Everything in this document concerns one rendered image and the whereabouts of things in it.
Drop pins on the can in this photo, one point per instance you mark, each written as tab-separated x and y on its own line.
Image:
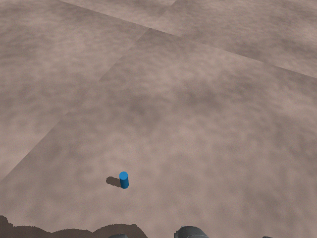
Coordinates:
124	180

